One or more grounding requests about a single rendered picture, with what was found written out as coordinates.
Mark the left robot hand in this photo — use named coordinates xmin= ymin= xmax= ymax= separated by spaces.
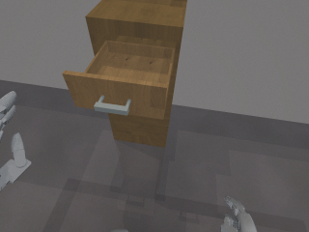
xmin=0 ymin=91 xmax=32 ymax=192

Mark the handle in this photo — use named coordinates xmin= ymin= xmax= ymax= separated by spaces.
xmin=94 ymin=95 xmax=131 ymax=116

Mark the cabinet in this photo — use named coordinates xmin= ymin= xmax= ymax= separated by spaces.
xmin=85 ymin=0 xmax=187 ymax=148

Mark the right robot hand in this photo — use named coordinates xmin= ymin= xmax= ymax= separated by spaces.
xmin=221 ymin=196 xmax=257 ymax=232

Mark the drawer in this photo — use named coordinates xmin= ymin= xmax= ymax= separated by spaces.
xmin=62 ymin=40 xmax=175 ymax=120

